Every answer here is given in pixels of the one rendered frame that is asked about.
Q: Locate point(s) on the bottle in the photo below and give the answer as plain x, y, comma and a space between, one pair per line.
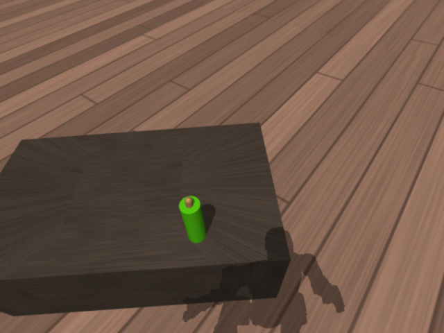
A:
192, 216

